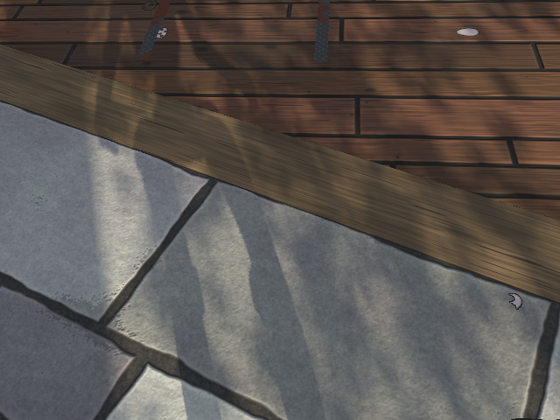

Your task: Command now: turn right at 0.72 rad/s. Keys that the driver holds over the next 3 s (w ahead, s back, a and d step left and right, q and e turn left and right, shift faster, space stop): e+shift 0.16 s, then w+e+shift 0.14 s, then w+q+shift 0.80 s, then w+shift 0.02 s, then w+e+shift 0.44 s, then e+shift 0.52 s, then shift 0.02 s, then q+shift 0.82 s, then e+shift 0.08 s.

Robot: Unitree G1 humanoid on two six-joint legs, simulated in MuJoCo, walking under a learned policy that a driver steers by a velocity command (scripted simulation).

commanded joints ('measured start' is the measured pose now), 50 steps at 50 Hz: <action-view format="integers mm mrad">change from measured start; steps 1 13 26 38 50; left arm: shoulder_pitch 81 40 39 -295 87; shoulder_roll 308 205 149 75 192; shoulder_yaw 84 47 6 -65 10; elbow -85 -111 -52 -166 -50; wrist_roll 23 -5 71 86 88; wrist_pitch -24 -35 -85 -92 -95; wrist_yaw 19 49 0 -40 40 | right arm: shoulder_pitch -69 -138 253 392 265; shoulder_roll -63 -119 -186 -178 -147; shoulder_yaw -29 -44 -40 -35 -8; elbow -123 -83 50 125 74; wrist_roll -46 16 -41 -8 -3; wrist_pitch -23 -95 -94 -114 -113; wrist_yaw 0 42 65 49 43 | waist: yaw -14 15 -141 -107 66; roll -391 -197 -52 47 -215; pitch -99 -66 -65 91 -231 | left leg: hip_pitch -381 -391 287 174 -467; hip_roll -84 -94 -47 34 -58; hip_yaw -38 -259 -170 -570 -262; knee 451 163 -134 -490 768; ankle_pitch -289 71 -28 85 2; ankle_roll -77 -83 97 258 119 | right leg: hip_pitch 308 231 -29 -438 541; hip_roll -332 -125 -81 9 -387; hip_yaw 626 578 308 56 796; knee -242 -402 -85 180 -372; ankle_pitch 812 -253 224 151 -593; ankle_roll -286 -229 -144 69 -127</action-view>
